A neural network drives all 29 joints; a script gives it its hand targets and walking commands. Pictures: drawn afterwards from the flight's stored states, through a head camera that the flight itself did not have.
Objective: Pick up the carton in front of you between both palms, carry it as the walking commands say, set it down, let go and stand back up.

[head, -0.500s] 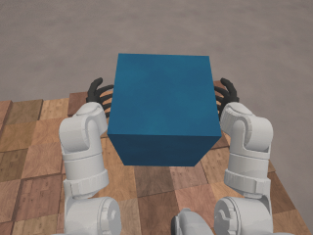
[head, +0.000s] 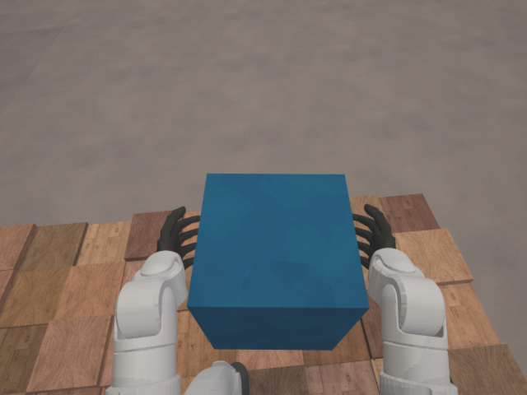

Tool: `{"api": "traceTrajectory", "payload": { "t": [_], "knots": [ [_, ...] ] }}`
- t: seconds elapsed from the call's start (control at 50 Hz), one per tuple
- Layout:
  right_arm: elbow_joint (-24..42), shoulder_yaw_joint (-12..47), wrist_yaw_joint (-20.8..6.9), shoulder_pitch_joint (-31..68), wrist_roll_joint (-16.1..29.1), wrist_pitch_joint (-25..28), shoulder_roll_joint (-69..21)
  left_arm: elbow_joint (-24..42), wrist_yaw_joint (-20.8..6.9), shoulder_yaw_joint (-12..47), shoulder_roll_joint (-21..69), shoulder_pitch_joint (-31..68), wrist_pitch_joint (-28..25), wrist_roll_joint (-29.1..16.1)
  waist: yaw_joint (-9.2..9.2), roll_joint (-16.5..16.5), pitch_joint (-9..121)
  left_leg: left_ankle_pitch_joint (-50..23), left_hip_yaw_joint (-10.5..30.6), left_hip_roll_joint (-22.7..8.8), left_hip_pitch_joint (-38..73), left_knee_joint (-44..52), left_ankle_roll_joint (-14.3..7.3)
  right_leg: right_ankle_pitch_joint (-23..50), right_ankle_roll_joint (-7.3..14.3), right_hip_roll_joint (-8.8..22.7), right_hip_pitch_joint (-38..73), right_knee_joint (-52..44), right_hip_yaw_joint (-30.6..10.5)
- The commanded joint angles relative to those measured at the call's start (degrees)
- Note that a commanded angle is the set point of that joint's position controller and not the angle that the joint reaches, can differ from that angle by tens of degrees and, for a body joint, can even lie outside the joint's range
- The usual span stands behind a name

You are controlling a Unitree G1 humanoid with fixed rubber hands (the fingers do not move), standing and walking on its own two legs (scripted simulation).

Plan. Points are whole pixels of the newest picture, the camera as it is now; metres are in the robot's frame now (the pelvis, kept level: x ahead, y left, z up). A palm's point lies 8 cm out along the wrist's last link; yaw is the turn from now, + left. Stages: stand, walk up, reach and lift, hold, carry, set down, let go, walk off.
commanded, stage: carry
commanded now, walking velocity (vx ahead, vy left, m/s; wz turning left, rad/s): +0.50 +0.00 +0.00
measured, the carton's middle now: (274, 268) +0.30 +0.00 -0.01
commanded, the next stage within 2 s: none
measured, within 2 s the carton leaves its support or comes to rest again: neither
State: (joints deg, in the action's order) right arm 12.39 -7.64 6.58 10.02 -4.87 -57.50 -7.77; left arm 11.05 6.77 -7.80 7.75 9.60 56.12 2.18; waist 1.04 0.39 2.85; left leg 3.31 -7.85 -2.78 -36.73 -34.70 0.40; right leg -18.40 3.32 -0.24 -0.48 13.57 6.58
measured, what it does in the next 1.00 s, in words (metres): walks ahead: left foot, then right foot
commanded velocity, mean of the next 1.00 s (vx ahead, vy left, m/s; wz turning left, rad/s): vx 0.50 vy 0.00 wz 0.00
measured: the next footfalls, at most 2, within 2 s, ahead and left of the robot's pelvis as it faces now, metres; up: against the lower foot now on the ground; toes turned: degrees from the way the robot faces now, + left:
left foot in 0.08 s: +0.25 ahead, +0.10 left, +0.01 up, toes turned +9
right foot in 0.50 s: +0.51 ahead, -0.17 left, +0.01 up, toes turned -13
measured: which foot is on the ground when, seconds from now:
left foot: up 0.00-0.06, down 0.08-0.58, up 0.60-0.92, down 0.94-1.00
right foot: down 0.00-0.08, up 0.10-0.48, down 0.50-0.96, up 0.98-1.00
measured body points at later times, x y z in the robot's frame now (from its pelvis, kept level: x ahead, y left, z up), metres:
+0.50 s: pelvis +0.34 -0.02 +0.00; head +0.27 -0.03 +0.45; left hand +0.58 +0.12 +0.11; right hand +0.57 -0.18 +0.10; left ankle +0.22 +0.10 -0.73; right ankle +0.46 -0.16 -0.72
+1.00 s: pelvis +0.63 -0.05 -0.04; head +0.63 -0.04 +0.41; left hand +0.99 +0.04 +0.08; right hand +0.94 -0.26 +0.09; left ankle +0.68 -0.01 -0.76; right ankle +0.48 -0.16 -0.69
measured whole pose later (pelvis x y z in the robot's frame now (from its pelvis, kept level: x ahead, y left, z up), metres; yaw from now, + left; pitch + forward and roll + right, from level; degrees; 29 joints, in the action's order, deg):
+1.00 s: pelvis +0.63 -0.05 -0.04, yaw -3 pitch +1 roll -1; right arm 3.3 -11.1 9.4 27.1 -1.2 -61.6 -4.9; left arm 6.9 10.4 -12.6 5.8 24.4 62.0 5.3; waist -8.4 -0.5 2.7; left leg 31.1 -13.0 0.0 -20.4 -34.9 -5.7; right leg -36.3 -0.5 2.9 -14.9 62.2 4.2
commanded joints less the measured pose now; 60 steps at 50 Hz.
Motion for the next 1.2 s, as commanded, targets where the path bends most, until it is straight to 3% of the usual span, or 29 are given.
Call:
{"api": "traceTrajectory", "payload": {
  "t": [0.0, 0.04, 0.06, 0.08, 0.1, 0.12, 0.16, 0.18, 0.22, 0.28, 0.36, 0.48, 0.54, 0.56, 0.58, 0.6, 0.64, 0.74, 0.82, 0.88, 0.9, 0.92, 0.94, 0.96, 0.98, 1.0, 1.02, 1.06, 1.18],
  "knots": [
    [9.29, 40.48, -4.16, 19.97, 14.06, -0.61, -52.70, 10.14, -6.16, 38.72, 51.93, 18.75, 1.51, -13.51, 0.36, -9.07, 14.37, -7.44, -6.13, 4.07, 8.61, 8.64, -1.57, 55.03, 1.88, 10.74, 11.23, 2.99, -1.31],
    [12.63, 40.88, -4.22, 16.12, 15.45, -2.48, -50.70, 14.13, -5.66, 38.37, 49.54, 14.33, 3.39, -13.04, -0.65, -10.38, 17.44, -5.66, -8.58, 6.39, 21.80, 11.70, -2.13, 59.76, -0.06, 10.03, 8.61, 13.85, 2.20],
    [13.80, 40.64, -4.29, 13.66, 15.63, -3.54, -49.49, 15.87, -5.46, 38.48, 47.99, 12.82, 4.46, -12.82, -1.60, -8.59, 20.36, -1.54, -5.44, 3.48, 33.04, 11.68, -3.01, 51.47, -1.39, 9.31, 1.47, 23.11, 3.11],
    [14.69, 40.09, -4.43, 12.20, 15.75, -4.45, -47.83, 18.21, -5.43, 39.09, 47.09, 11.68, 5.72, -12.95, -2.31, 2.03, 28.48, 4.05, 17.30, -12.65, 53.82, 7.61, -11.58, 33.95, -4.12, 7.26, -18.67, 41.11, 0.10],
    [14.43, 40.71, -4.65, 8.69, 16.39, -5.08, -48.25, 20.61, -5.74, 39.47, 45.84, 10.57, 6.89, -13.63, -2.70, 11.06, 29.02, 3.48, 37.75, -21.39, 58.30, 15.14, -17.07, 0.01, -4.11, -1.60, -33.31, 54.88, -0.54],
    [16.02, 40.42, -4.97, 7.23, 16.70, -5.80, -48.80, 21.29, -5.98, 40.63, 46.95, 10.50, 7.64, -14.41, -2.78, 12.15, 24.93, -2.69, 35.85, -20.58, 54.34, 16.85, -17.42, -8.97, -2.75, -0.42, -38.11, 61.46, -6.34],
    [20.41, 41.60, -5.61, 11.08, 17.62, -6.84, -49.04, 23.26, -6.31, 41.03, 47.72, 12.24, 8.29, -14.81, -2.56, 1.60, 20.10, -8.09, 25.89, -19.19, 44.62, 17.91, -13.61, -4.93, -1.64, 5.39, -37.38, 56.38, -8.58],
    [21.91, 42.05, -5.82, 12.83, 18.19, -7.36, -48.64, 23.72, -6.38, 41.03, 47.68, 12.52, 8.75, -14.73, -2.06, 0.10, 17.45, -2.60, 21.44, -17.88, 37.73, 20.62, -11.17, -2.83, -1.83, 7.04, -34.23, 50.48, -8.36],
    [23.16, 42.37, -5.97, 13.32, 18.91, -8.52, -46.54, 23.84, -6.05, 40.72, 46.36, 11.58, 9.76, -14.18, -1.75, 3.38, 14.86, 9.25, 13.02, -14.53, 29.52, 25.27, -8.45, -1.97, -2.68, 6.32, -28.04, 38.29, -4.78],
    [22.22, 41.29, -5.73, 10.84, 18.76, -10.42, -41.87, 23.06, -4.78, 39.91, 42.64, 9.08, 11.38, -12.86, -1.52, 7.05, 11.24, 12.42, 6.79, -12.21, 25.76, 28.52, -8.35, 7.29, -4.56, 5.91, -25.81, 25.85, -0.96],
    [19.90, 38.73, -4.54, 8.87, 17.26, -12.49, -37.11, 22.25, -3.41, 38.48, 37.83, 8.50, 13.55, -12.27, -1.80, 6.19, 8.39, 12.05, 3.81, -11.60, 28.09, 28.17, -7.25, 17.45, -5.38, 6.66, -27.99, 19.37, 0.77],
    [18.18, 36.94, -2.81, 12.24, 15.25, -13.70, -35.17, 21.33, -3.12, 36.99, 34.68, 12.82, 15.01, -13.54, -1.96, 6.61, 0.59, 12.32, 3.87, -11.93, 32.41, 24.99, -5.94, 14.50, -4.71, 7.17, -29.70, 13.87, 1.09],
    [17.60, 37.60, -1.74, 16.46, 15.76, -13.29, -34.03, 16.86, -2.69, 35.55, 34.87, 15.77, 13.70, -14.13, -0.89, -3.34, 9.58, -10.21, -2.29, -6.51, 28.60, -0.15, -2.44, 15.99, -2.05, 1.40, -6.01, 10.20, 6.51],
    [17.62, 37.78, -1.54, 17.89, 15.74, -12.52, -33.58, 15.93, -2.60, 35.07, 35.14, 14.94, 12.93, -14.04, 1.09, -7.07, 18.38, -1.06, -4.01, -5.74, 18.76, -13.25, 0.27, 14.19, -0.81, 6.40, 11.47, 8.96, 0.71],
    [17.17, 37.59, -1.42, 19.70, 15.70, -12.00, -33.87, 14.17, -2.33, 33.86, 34.82, 14.35, 12.07, -13.55, 3.14, -17.57, 19.91, 26.67, -2.81, -0.82, 5.10, -26.57, 2.52, 13.30, 1.91, 15.20, 19.76, 6.30, -13.35],
    [14.27, 37.11, -1.09, 21.05, 15.54, -11.46, -34.58, 12.82, -2.03, 33.02, 34.44, 16.45, 11.59, -13.06, 4.03, -14.79, 17.74, 33.05, 1.30, 2.92, -6.84, -33.39, 2.93, 21.08, 5.25, 18.87, 25.40, 6.04, -21.14],
    [13.86, 36.38, -0.99, 23.22, 15.45, -9.73, -37.45, 14.67, -2.07, 35.93, 38.31, 24.30, 9.67, -14.68, 3.26, -7.15, 17.87, 28.74, 6.52, -1.96, -8.50, -31.80, 0.86, 5.49, 7.70, 23.04, 17.01, 2.49, -26.19],
    [7.43, 34.09, -0.48, 30.23, 11.59, -4.99, -41.05, 10.49, -3.36, 37.34, 41.69, 34.87, 5.04, -15.63, -1.39, -9.45, 15.62, 14.49, -0.71, -0.40, 7.85, -10.53, -0.08, 0.01, 2.93, 14.46, 1.30, -3.56, -6.18],
    [3.60, 32.71, 0.10, 33.57, 11.88, -3.49, -37.56, 6.34, -1.43, 34.79, 37.75, 36.57, 3.97, -12.08, -4.77, -9.89, 15.14, 5.08, -2.25, -1.19, 16.32, -2.74, -2.87, 9.23, 3.61, 14.27, -0.05, 0.18, -0.86],
    [0.23, 31.61, 0.29, 38.21, 14.06, -3.82, -35.32, 3.36, 1.23, 30.35, 34.02, 37.96, 4.79, -7.59, -7.27, -5.24, 16.54, 7.81, -7.78, 2.80, 26.59, 3.49, -4.14, 20.26, 2.06, 12.27, -0.20, 14.76, 3.90],
    [-1.77, 30.78, 0.37, 38.67, 14.63, -3.94, -34.50, 2.61, 2.25, 28.51, 32.84, 38.71, 5.14, -5.73, -8.90, 0.79, 18.73, 11.56, -10.37, 6.10, 36.38, 5.87, -3.46, 20.71, 1.04, 8.62, -4.12, 28.43, 6.57],
    [-3.32, 29.94, 0.31, 39.54, 15.07, -4.14, -34.39, 1.15, 3.30, 25.99, 30.63, 40.16, 5.32, -3.82, -10.67, 6.05, 16.64, 13.56, -5.50, 2.71, 42.33, 5.83, -2.11, 13.78, 0.44, 6.43, -13.86, 42.65, 4.90],
    [-5.57, 28.86, 0.22, 41.46, 15.22, -4.41, -34.36, -1.92, 4.08, 23.65, 30.20, 42.01, 5.70, -2.30, -10.38, 11.53, 9.68, 7.85, 4.83, -2.70, 39.16, 5.46, -3.29, -11.30, -0.17, 1.94, -24.69, 56.62, 1.51],
    [-8.32, 27.06, 0.55, 42.92, 15.81, -4.86, -31.95, -5.87, 4.66, 21.07, 28.97, 41.15, 6.60, -1.63, -7.48, 16.44, 10.34, -8.56, 18.94, -7.85, 41.97, 5.27, -6.95, -18.49, -1.50, -0.90, -33.49, 66.40, -3.49],
    [-8.02, 27.60, 0.89, 49.74, 17.65, -4.74, -32.06, -7.92, 4.96, 19.07, 28.70, 40.21, 6.76, -1.02, -5.93, 19.55, 17.33, 11.55, 40.43, -19.50, 49.64, 16.53, -17.61, -17.72, -2.41, -2.33, -44.99, 73.41, -4.17],
    [-7.74, 28.90, 0.53, 54.22, 20.37, -4.65, -35.96, -7.87, 5.28, 17.46, 28.37, 44.62, 6.58, -1.38, -5.33, 7.51, 14.21, 17.86, 39.80, -21.00, 46.18, 18.20, -18.80, -14.65, -2.36, 1.71, -48.14, 76.52, -5.73],
    [-8.66, 29.93, -0.11, 58.10, 22.29, -4.33, -39.57, -9.14, 5.21, 16.98, 31.05, 47.88, 6.11, -1.76, -4.55, 0.38, 14.02, 20.21, 35.74, -18.91, 41.92, 18.13, -17.89, -13.14, -2.47, 3.76, -47.88, 74.50, -5.85],
    [-8.80, 31.59, -1.13, 64.75, 24.24, -3.12, -45.97, -10.25, 4.10, 18.03, 36.61, 53.05, 4.85, -3.53, -4.67, -4.31, 13.00, 19.98, 27.95, -17.39, 38.35, 18.84, -16.24, -12.24, -2.52, 6.38, -47.38, 65.76, -7.24],
    [-10.51, 29.53, -1.39, 56.89, 20.09, -1.04, -49.80, -7.75, 1.73, 26.02, 46.69, 54.66, 2.41, -7.68, -4.47, 4.79, 16.78, -6.49, 6.63, -7.04, 43.62, 14.55, -10.07, 3.22, -1.82, 1.33, -38.42, 34.74, 3.71]
  ]
}}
